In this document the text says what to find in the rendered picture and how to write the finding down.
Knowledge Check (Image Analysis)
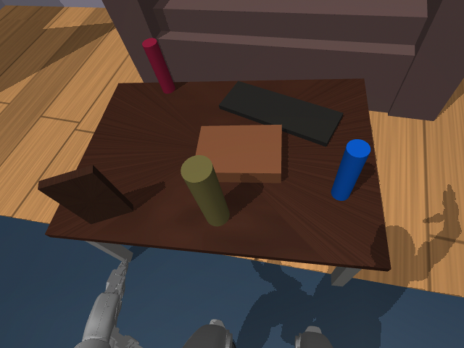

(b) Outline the left robot hand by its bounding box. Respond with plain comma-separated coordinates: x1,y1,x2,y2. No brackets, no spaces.
82,259,143,348

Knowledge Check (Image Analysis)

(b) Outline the coffee table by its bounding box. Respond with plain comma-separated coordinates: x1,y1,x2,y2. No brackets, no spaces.
45,78,391,286

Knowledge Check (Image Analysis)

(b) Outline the sofa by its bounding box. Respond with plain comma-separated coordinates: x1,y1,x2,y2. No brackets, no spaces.
102,0,464,121

